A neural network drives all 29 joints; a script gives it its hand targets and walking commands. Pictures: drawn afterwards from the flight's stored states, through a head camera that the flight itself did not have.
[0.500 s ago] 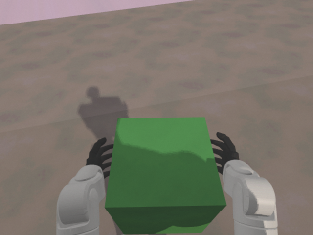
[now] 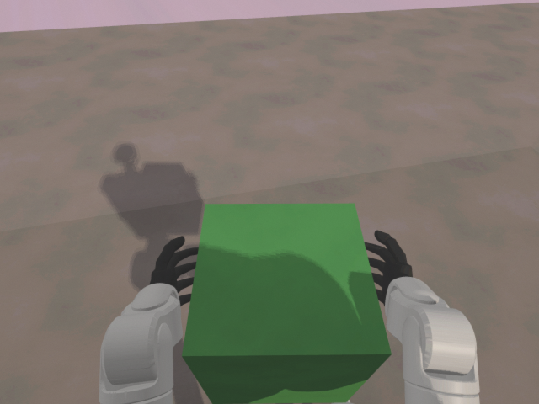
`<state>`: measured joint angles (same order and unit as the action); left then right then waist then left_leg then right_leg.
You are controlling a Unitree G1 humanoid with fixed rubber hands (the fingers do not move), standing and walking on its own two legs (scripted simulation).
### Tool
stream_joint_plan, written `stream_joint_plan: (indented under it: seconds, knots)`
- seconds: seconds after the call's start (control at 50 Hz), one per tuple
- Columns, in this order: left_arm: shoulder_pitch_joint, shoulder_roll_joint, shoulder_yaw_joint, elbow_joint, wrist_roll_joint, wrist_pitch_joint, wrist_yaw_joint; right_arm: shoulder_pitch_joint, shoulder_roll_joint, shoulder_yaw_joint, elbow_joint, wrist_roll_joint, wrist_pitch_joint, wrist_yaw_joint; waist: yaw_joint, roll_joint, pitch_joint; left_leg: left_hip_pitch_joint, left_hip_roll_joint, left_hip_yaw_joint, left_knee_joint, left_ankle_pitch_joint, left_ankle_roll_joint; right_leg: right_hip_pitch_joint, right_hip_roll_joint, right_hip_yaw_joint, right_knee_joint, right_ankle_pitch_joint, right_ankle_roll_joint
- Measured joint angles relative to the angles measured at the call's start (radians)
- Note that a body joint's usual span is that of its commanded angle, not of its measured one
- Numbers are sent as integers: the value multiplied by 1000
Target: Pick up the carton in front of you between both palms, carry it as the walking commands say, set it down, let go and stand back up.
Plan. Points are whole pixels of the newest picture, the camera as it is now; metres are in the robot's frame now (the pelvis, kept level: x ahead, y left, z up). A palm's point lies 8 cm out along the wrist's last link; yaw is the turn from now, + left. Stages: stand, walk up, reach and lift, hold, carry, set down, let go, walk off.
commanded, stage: carry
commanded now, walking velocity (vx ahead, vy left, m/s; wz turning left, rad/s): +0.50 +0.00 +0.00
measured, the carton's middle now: (279, 309) +0.28 +0.00 +0.00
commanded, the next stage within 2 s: none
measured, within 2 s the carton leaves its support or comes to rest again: neither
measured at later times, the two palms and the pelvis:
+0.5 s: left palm (215, 132) +0.60 +0.11 +0.08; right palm (364, 134) +0.61 -0.19 +0.07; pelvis +0.33 -0.04 +0.00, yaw +2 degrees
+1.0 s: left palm (213, 83) +0.80 +0.13 +0.08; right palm (338, 84) +0.80 -0.17 +0.08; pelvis +0.52 -0.01 -0.02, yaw +0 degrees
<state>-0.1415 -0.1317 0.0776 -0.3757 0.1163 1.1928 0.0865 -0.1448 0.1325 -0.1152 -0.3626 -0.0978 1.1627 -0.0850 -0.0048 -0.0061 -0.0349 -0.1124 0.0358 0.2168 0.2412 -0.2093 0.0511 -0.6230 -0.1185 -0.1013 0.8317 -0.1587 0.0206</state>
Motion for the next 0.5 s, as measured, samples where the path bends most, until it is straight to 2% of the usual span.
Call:
stream_joint_plan:
  seconds: [0.06,0.12,0.18,0.2,0.22,0.24,0.28,0.32,0.38,0.5]
  knots:
    - [1,0,1,-36,-4,10,2,-3,0,6,-29,2,8,0,5,-2,-16,86,-2,-5,-32,-48,-21,3,8,-28,-155,68,-5]
    - [-3,0,8,-53,-7,27,2,-12,1,11,-41,-3,26,0,7,0,-36,172,-1,-8,-43,-112,-51,39,31,-67,-282,126,-25]
    - [-21,-2,16,-40,-10,43,2,-25,3,5,-39,-11,47,0,5,12,-46,228,18,-24,42,-223,-85,127,66,-113,-379,125,-47]
    - [-30,-3,16,-22,-10,40,2,-31,-1,-2,-32,-13,51,1,10,30,-47,209,43,-32,144,-276,-90,148,82,-127,-372,98,-70]
    - [-43,-5,16,7,-9,34,2,-39,-1,-14,-17,-13,52,1,14,49,-42,146,73,-50,309,-274,-85,145,90,-140,-326,64,-95]
    - [-54,-7,17,35,-7,31,2,-43,-1,-25,-2,-15,54,1,19,50,-33,60,72,-95,499,-257,-77,149,87,-145,-298,33,-111]
    - [-58,-8,20,67,-7,31,2,-43,5,-37,21,-20,56,1,19,38,-10,-109,46,-156,797,-227,-54,193,79,-146,-321,14,-117]
    - [-44,-6,22,71,-10,27,2,-38,4,-27,33,-24,54,1,18,29,8,-241,45,-163,903,-164,-38,252,79,-142,-383,11,-110]
    - [-24,-3,27,53,-15,12,2,-36,4,-10,36,-25,39,1,19,20,24,-376,58,-150,845,-87,-39,336,78,-127,-472,9,-99]
    - [-12,-2,31,-7,-26,-11,-1,-29,3,14,-17,-25,15,0,4,21,27,-478,52,-111,530,27,-68,477,74,-102,-556,-45,-71]
